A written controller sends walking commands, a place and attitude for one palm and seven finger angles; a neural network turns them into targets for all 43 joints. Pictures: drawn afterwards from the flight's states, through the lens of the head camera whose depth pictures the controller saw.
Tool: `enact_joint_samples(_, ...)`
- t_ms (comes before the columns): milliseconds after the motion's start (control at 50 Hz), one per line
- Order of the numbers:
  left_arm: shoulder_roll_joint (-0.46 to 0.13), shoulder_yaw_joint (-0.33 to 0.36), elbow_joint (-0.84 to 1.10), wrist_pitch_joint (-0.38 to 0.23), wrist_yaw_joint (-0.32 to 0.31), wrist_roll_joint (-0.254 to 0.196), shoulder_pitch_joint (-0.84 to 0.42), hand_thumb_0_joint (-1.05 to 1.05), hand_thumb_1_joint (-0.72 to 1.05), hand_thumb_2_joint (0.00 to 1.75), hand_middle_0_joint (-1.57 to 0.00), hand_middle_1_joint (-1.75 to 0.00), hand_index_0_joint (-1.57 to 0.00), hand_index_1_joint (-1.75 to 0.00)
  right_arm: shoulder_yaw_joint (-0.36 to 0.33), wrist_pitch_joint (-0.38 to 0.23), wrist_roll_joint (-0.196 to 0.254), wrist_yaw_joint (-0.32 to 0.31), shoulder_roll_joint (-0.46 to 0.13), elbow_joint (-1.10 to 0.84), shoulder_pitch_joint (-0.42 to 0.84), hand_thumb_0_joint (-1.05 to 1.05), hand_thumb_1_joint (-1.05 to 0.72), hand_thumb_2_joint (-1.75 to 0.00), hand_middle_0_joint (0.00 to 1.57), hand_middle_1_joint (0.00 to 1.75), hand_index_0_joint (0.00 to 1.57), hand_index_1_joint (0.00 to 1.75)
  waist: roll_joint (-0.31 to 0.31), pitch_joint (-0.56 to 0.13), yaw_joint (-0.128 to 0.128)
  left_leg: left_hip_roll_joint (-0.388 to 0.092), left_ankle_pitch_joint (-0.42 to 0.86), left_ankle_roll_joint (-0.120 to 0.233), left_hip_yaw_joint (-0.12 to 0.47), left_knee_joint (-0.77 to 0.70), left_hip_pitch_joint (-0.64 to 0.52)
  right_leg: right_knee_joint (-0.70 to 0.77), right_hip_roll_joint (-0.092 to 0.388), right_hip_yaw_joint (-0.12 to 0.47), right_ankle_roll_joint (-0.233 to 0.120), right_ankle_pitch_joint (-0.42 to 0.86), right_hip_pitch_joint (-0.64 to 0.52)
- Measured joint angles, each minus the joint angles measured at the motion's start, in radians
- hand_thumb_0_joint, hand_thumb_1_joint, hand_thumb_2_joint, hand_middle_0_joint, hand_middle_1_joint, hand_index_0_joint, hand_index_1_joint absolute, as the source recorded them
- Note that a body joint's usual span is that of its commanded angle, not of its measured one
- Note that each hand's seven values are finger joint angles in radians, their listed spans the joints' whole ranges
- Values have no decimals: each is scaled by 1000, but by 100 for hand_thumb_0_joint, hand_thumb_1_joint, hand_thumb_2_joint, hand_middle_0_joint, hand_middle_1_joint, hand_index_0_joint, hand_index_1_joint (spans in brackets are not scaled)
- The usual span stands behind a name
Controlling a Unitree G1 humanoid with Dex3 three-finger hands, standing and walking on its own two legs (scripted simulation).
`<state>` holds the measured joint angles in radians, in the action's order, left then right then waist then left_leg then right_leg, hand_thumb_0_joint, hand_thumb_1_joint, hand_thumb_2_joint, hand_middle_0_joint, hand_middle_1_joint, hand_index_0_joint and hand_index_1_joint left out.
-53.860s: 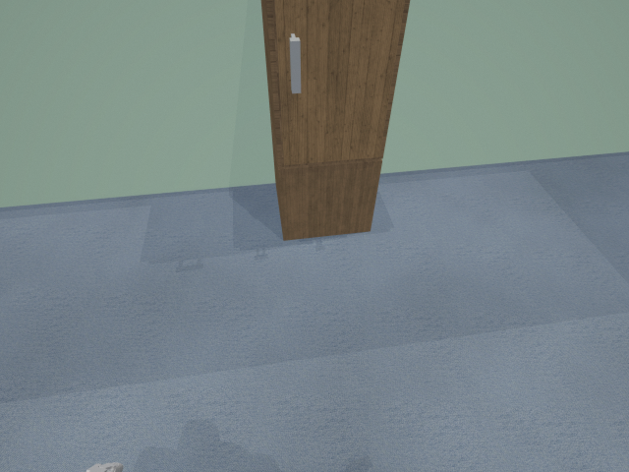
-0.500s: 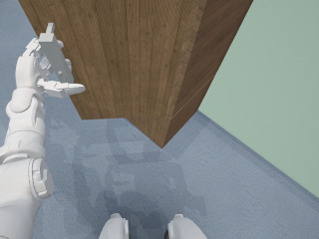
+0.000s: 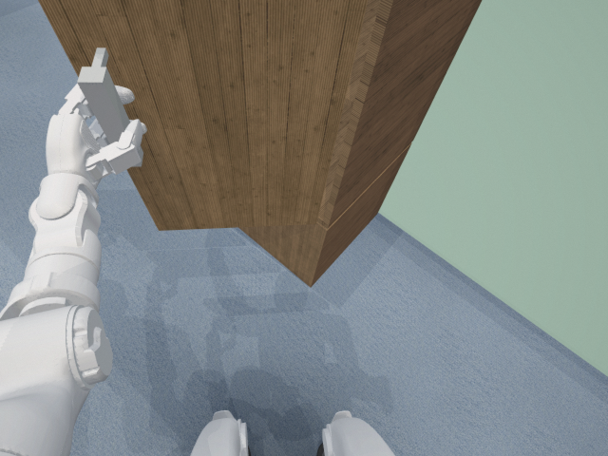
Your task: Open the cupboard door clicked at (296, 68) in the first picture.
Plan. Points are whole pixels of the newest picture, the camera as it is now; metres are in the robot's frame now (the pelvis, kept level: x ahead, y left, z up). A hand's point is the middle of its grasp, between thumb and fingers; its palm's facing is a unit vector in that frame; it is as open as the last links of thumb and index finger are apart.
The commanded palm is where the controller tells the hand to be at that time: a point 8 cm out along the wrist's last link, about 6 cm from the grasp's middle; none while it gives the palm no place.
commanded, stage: pull the door open along its arc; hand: left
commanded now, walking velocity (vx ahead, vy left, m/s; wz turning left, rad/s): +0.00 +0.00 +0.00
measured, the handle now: (117, 110) +0.55 +0.21 +0.09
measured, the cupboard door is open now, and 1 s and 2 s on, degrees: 46 85 93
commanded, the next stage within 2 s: open thumb and fingers to let go in 1.16 s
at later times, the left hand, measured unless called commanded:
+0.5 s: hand (138, 191) +0.42 +0.17 +0.08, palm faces +0.03 -1.00 +0.00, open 6.6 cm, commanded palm +0.36 +0.22 +0.09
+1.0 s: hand (218, 270) +0.32 +0.08 +0.09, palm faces +0.44 -0.90 +0.02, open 6.9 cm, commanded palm +0.25 +0.11 +0.09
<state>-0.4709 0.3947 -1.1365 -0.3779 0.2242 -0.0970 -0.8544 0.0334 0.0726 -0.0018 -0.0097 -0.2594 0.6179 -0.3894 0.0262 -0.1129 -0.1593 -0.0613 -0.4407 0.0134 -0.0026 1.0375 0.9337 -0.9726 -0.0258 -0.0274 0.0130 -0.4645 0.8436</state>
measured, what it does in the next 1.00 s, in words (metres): stands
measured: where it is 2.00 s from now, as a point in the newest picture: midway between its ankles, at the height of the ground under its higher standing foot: outside the picture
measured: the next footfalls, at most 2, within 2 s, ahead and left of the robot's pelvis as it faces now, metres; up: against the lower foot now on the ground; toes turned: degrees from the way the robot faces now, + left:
none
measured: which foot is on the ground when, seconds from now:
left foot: down 0.00-1.00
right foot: down 0.00-1.00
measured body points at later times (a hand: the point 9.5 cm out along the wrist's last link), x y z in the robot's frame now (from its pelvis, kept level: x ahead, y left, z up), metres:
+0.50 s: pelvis +0.02 -0.01 +0.02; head +0.09 -0.01 +0.46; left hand +0.42 +0.23 +0.09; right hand +0.07 -0.27 -0.10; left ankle +0.03 +0.11 -0.67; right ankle +0.00 -0.13 -0.67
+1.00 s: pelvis +0.02 -0.04 +0.02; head +0.04 -0.05 +0.47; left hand +0.29 +0.12 +0.09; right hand +0.20 -0.24 -0.07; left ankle +0.03 +0.11 -0.67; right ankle +0.00 -0.13 -0.67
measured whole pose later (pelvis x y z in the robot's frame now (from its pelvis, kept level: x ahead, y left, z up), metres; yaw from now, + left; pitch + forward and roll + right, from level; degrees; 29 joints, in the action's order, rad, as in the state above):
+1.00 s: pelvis +0.02 -0.04 +0.02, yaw +3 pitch +9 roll +0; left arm 0.08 -0.11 -0.10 -0.19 -0.50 0.03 0.10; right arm 0.01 0.07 -0.06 0.03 -0.18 0.50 -0.22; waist 0.03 -0.14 -0.01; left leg -0.04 -0.43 -0.04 0.02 0.89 0.61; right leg -0.90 -0.01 -0.05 -0.03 -0.50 0.55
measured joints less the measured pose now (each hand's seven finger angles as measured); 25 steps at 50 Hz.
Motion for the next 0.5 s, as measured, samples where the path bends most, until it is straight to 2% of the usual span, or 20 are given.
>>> enact_joint_samples(140, -4, 1, 3, -2, -21, -6, 16, 1, 66, 82, -31, -132, -33, -133, -2, -1, 2, 1, 0, -3, 1, 0, -90, -90, 20, 30, 20, 30, 3, 3, -6, -4, 3, -5, -2, -6, -10, 1, -4, 3, -4, 3, -6)
enact_joint_samples(280, 28, -9, 71, -6, -27, -34, 86, 1, 67, 80, -30, -133, -31, -133, -13, 5, 5, 7, -2, 2, -12, 1, -90, -90, 20, 30, 20, 30, 4, -2, 11, -7, 4, -9, -8, -23, -35, 11, -7, 9, -9, 2, -24)
enact_joint_samples(380, 76, -31, 211, 6, -27, -68, 222, 1, 68, 76, -29, -132, -29, -132, -22, 17, 17, 14, -1, -15, -15, 1, -90, -90, 20, 30, 20, 30, 4, -12, 28, -8, 4, -11, -19, -54, -85, 36, -8, 19, -11, 3, -67)
enact_joint_samples(500, 157, -95, 460, 33, -34, -114, 460, 1, 67, 72, -28, -130, -27, -129, -31, 8, 31, 22, 4, -53, 6, 1, -91, -90, 20, 30, 20, 30, 6, -24, 54, -6, 7, -13, -31, -104, -168, 77, -6, 29, -12, 4, -142)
